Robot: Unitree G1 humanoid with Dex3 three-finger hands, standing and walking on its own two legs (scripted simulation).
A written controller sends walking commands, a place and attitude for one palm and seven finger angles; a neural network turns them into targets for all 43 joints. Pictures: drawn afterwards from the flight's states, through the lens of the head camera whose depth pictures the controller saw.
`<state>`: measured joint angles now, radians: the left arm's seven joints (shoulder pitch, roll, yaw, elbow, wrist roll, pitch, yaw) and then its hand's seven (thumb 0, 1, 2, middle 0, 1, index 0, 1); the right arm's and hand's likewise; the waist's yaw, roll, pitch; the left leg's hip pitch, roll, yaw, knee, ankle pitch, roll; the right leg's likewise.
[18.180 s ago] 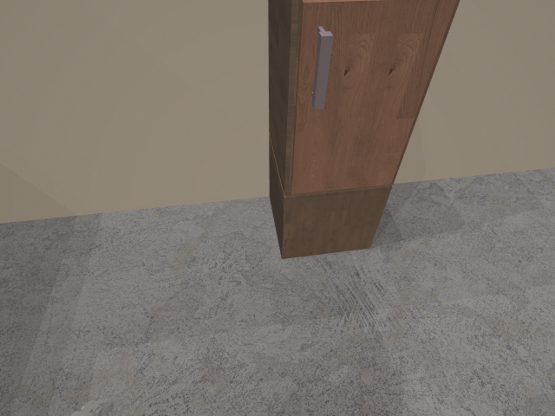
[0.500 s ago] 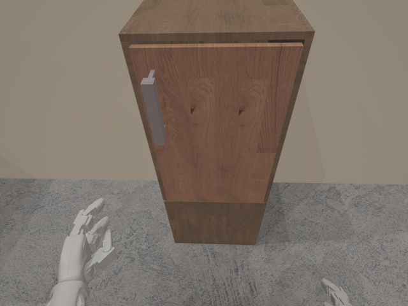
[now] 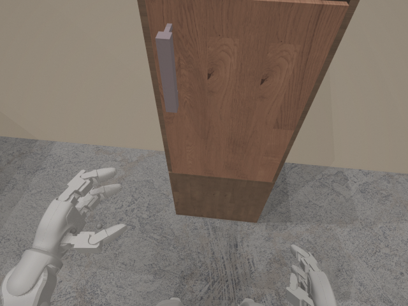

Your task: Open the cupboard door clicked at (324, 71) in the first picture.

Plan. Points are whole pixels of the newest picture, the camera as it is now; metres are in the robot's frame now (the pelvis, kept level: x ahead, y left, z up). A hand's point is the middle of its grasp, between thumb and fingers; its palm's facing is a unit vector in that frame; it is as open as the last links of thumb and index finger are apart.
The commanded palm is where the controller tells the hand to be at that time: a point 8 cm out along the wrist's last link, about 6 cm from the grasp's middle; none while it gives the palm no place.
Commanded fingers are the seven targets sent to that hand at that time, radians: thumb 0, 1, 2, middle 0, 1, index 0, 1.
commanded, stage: raise the hand with hooked fingers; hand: left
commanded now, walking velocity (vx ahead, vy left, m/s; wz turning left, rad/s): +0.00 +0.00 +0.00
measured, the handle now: (170, 70) +0.56 +0.12 +0.16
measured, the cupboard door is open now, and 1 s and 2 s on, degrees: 0 0 0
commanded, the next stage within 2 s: move the hooked fingers beside the handle in 1.36 s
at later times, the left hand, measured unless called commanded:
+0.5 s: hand (46, 178) +0.28 +0.27 +0.14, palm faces +0.04 -1.00 -0.07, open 13.4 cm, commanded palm +0.25 +0.32 +0.14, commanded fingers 0.00 -0.50 0.30 -0.30 -1.20 -0.30 -1.20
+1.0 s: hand (39, 137) +0.33 +0.29 +0.18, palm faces -0.01 -1.00 -0.06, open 14.0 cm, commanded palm +0.29 +0.33 +0.18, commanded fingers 0.00 -0.50 0.30 -0.30 -1.20 -0.30 -1.20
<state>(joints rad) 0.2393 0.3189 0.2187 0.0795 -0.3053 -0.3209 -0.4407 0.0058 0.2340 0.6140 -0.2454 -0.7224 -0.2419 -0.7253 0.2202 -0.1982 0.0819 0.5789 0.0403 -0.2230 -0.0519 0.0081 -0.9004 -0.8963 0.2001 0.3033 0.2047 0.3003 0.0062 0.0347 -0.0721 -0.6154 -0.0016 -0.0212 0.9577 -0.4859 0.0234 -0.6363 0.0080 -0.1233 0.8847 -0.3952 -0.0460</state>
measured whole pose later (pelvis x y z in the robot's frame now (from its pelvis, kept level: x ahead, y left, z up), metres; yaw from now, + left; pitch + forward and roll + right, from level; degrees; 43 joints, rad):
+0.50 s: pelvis +0.02 +0.02 +0.03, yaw -1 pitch +3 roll -2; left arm 0.10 0.38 0.36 0.11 -0.34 -0.15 -0.37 -0.01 -0.35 0.36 -0.29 -1.10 -0.29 -1.10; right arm 0.25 -0.27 0.06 0.58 0.05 -0.28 -0.09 0.01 -0.90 -0.90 0.20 0.30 0.20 0.30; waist 0.02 0.02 -0.06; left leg -0.37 -0.03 0.01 0.74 -0.41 0.05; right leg -0.40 0.00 -0.09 0.67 -0.32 -0.01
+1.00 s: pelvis +0.02 +0.01 +0.04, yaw -1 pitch +2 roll -1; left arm -0.16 0.49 0.44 0.34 -0.33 0.04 -0.51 -0.01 -0.50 0.30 -0.30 -1.20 -0.30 -1.20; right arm 0.26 -0.28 0.08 0.60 0.07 -0.21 -0.10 0.01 -0.90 -0.90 0.20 0.30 0.20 0.30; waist 0.02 0.04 -0.03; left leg -0.27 -0.02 0.01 0.59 -0.35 0.04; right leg -0.30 0.00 -0.08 0.54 -0.27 -0.02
